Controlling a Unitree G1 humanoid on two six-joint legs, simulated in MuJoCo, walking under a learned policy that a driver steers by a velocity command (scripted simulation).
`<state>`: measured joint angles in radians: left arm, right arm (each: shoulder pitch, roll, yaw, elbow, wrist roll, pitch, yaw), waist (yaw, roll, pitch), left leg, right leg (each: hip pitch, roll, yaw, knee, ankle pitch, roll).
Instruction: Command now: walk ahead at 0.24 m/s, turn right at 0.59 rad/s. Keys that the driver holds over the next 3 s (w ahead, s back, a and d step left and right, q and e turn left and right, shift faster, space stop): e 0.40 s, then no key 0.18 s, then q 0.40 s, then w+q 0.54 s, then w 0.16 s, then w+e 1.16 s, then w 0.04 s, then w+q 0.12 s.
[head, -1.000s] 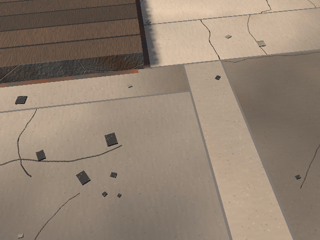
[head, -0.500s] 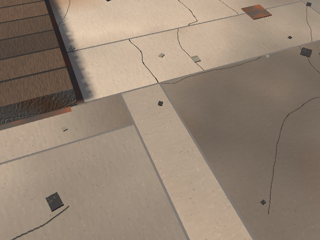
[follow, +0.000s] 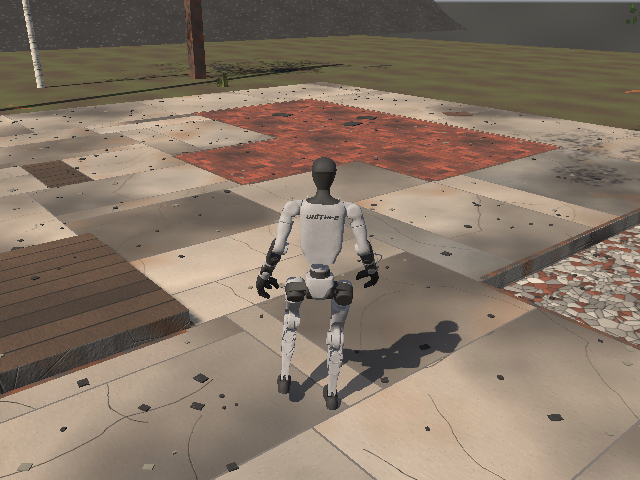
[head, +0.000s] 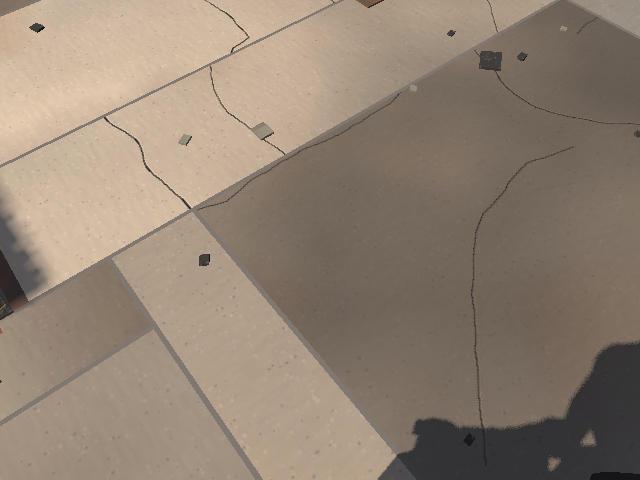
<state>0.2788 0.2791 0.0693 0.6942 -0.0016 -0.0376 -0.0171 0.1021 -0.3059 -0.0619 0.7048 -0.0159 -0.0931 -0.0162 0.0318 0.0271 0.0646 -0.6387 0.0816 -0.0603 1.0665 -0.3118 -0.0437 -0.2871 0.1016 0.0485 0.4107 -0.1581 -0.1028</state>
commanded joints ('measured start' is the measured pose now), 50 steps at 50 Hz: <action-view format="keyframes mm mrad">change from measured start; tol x32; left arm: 1 -44 178 50 -72 -11 -5 28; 50 -129 174 52 -43 -3 62 61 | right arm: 1 53 -53 -14 -40 -8 15 -8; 50 56 -63 -19 -48 43 140 34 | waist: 1 -54 -77 -156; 12 -57 -159 -163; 15 9 260 -386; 50 -3 -182 -156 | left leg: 1 57 -41 17 -136 133 -28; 11 184 -124 -40 -590 223 19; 14 745 286 -384 -617 1039 278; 34 209 -33 63 -466 -207 18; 41 60 -57 1 -15 -208 -35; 50 239 -57 135 -348 -102 -4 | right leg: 1 51 -217 167 -71 694 -148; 12 144 -161 386 167 319 -28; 15 -295 12 147 754 -597 129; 33 341 -334 231 -76 114 8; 35 -20 -384 232 -158 -121 -109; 50 220 -433 28 -18 349 -121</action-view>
